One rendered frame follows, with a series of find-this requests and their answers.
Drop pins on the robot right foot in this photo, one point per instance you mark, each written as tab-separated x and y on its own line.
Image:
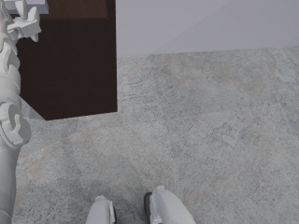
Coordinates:
147	206

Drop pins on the right robot shin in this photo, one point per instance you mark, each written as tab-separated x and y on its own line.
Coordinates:
153	219

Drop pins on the handle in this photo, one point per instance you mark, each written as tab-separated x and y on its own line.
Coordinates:
42	7

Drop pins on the cabinet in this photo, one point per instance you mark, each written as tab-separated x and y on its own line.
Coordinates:
71	71

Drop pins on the left robot upper arm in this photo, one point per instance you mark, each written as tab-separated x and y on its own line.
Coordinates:
15	131

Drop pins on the drawer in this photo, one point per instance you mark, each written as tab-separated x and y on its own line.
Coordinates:
73	9

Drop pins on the robot left hand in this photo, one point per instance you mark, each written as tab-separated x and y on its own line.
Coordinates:
27	25

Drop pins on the left robot forearm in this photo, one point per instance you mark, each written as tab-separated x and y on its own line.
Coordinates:
10	77

